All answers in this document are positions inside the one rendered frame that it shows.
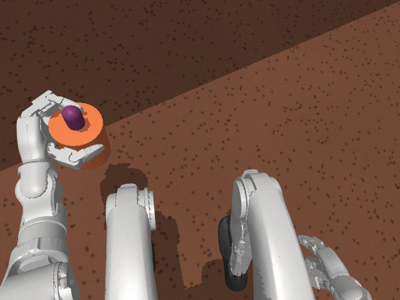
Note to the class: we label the right robot arm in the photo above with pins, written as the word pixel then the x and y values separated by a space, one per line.
pixel 347 288

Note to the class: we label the left robot arm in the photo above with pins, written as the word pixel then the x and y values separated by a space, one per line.
pixel 39 266

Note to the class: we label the right robot foot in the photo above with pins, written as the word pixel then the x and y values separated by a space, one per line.
pixel 235 283

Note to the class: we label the left robot hand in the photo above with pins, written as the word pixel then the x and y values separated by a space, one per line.
pixel 34 141

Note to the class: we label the bottle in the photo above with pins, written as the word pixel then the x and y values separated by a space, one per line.
pixel 78 130

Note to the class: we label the right robot hand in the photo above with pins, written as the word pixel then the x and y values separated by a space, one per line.
pixel 325 267

